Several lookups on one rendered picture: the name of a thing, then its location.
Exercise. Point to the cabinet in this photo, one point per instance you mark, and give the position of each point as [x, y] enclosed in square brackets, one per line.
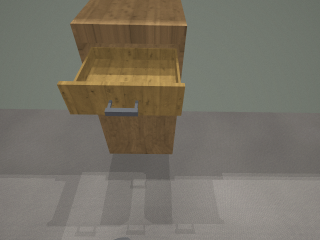
[134, 24]

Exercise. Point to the drawer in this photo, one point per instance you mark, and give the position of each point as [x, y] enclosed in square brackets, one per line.
[125, 75]

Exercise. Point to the handle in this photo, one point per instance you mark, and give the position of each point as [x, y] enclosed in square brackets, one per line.
[124, 112]

